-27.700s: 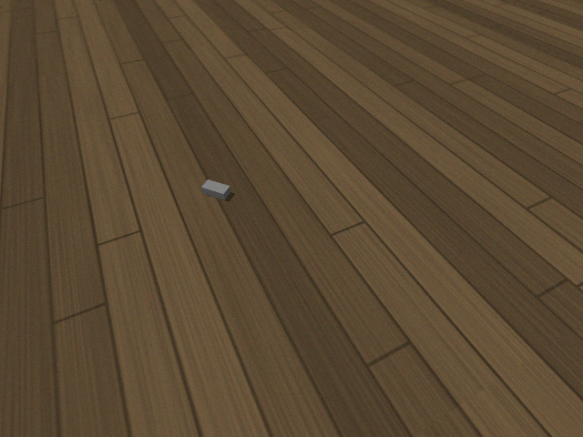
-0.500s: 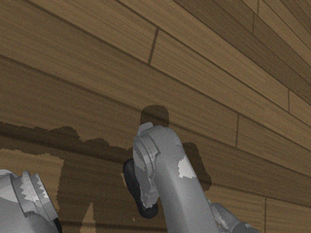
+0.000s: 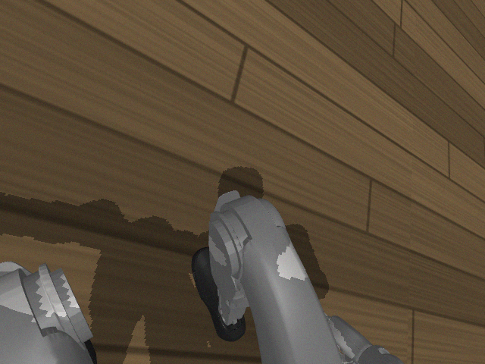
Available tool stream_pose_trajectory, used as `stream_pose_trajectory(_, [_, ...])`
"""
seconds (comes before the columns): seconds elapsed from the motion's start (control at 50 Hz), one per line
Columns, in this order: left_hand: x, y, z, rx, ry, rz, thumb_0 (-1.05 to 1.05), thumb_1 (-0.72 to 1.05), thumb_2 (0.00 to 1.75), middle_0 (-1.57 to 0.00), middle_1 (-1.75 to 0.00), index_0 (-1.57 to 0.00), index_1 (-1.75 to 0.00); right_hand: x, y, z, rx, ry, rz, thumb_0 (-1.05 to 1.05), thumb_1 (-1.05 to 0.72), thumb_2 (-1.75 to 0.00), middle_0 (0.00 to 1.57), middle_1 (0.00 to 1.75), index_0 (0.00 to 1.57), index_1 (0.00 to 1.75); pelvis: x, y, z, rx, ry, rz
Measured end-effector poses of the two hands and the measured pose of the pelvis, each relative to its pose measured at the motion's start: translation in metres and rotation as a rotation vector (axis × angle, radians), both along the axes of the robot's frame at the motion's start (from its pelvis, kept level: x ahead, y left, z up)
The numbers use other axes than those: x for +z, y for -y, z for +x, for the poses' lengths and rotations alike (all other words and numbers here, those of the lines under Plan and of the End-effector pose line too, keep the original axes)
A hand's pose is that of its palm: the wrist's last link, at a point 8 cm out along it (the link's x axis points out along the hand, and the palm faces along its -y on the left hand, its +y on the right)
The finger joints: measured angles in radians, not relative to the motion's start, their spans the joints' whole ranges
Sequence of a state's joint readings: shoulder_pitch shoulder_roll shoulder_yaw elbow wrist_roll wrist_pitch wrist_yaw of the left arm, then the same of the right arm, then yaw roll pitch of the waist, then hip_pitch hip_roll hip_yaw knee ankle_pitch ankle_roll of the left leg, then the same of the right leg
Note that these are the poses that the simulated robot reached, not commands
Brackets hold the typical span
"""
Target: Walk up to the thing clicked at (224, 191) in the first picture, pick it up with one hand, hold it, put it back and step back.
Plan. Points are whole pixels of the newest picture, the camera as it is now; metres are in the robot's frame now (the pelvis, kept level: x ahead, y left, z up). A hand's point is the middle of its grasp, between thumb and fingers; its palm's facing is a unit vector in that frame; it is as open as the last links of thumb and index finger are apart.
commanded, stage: withdraw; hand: left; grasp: from above
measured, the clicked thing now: out of the picture +0.44 +0.37 -0.28
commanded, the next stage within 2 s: home in 0.90 s
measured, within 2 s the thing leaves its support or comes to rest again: neither
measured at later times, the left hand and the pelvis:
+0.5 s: hand out of the picture +0.44 +0.40 -0.08, palm faces -0.40 -0.11 -0.91, open 14.0 cm; pelvis +0.00 +0.00 +0.04, yaw +5 degrees
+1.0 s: hand out of the picture +0.44 +0.37 -0.14, palm faces -0.36 -0.11 -0.93, open 13.7 cm; pelvis -0.01 -0.01 +0.01, yaw +6 degrees
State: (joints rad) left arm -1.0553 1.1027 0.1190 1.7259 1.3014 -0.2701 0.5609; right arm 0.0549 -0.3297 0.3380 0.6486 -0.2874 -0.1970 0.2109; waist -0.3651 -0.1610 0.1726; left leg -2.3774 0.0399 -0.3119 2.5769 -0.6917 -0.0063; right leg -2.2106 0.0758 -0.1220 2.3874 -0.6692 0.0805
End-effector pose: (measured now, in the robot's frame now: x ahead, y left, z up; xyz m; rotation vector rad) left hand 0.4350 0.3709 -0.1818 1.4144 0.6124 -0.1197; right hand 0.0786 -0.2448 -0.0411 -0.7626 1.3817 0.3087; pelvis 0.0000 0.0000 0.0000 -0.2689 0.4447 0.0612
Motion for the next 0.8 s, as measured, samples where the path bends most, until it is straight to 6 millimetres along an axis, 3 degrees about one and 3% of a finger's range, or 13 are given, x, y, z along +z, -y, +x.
stream_pose_trajectory(0.1, [0.002,0.001,0.008,-0.008,0.037,-0.005,0.0,-0.45,0.94,-0.12,-0.98,-0.13,-0.97,0.002,-0.002,0.0,-0.004,-0.008,-0.003,0.0,-0.89,-0.9,0.2,0.3,0.21,0.3,0.001,0.0,0.002,-0.001,-0.009,-0.001])
stream_pose_trajectory(0.2, [0.022,-0.003,0.022,-0.002,0.121,0.028,0.0,-0.46,0.95,-0.11,-0.99,-0.12,-0.98,0.004,0.0,0.002,-0.024,-0.003,0.003,0.0,-0.9,-0.9,0.2,0.3,0.21,0.3,0.002,0.001,0.006,0.003,-0.028,-0.001])
stream_pose_trajectory(0.34, [0.086,-0.02,0.03,0.044,0.188,0.107,0.0,-0.48,0.97,-0.1,-0.99,-0.1,-0.98,-0.002,0.004,0.014,-0.113,0.041,0.054,0.0,-0.9,-0.9,0.2,0.3,0.21,0.3,0.011,0.0,0.01,0.017,-0.091,0.006])
stream_pose_trajectory(0.46, [0.146,-0.029,0.012,0.079,0.075,0.131,0.0,-0.49,0.98,-0.1,-0.99,-0.1,-0.98,-0.006,0.004,0.031,-0.192,0.089,0.126,0.0,-0.9,-0.9,0.2,0.3,0.21,0.3,0.032,0.002,0.006,0.044,-0.121,0.04])
stream_pose_trajectory(0.54, [0.167,-0.022,-0.001,0.072,-0.02,0.093,0.0,-0.49,0.98,-0.1,-0.99,-0.09,-0.98,0.0,0.006,0.039,-0.211,0.116,0.136,0.0,-0.9,-0.9,0.2,0.3,0.21,0.3,0.048,0.005,-0.001,0.063,-0.118,0.061])
stream_pose_trajectory(0.64, [0.166,-0.009,-0.014,0.028,-0.091,0.02,0.0,-0.49,0.99,-0.1,-0.99,-0.1,-0.98,0.01,0.019,0.038,-0.207,0.132,0.083,0.0,-0.9,-0.9,0.2,0.3,0.21,0.3,0.057,0.011,-0.009,0.072,-0.107,0.079])
stream_pose_trajectory(0.8, [0.124,0.003,-0.019,-0.099,-0.056,-0.031,0.0,-0.47,0.98,-0.11,-0.98,-0.11,-0.98,0.011,0.04,0.019,-0.184,0.086,-0.054,0.0,-0.9,-0.9,0.2,0.3,0.2,0.3,0.038,0.016,-0.013,0.069,-0.078,0.084])
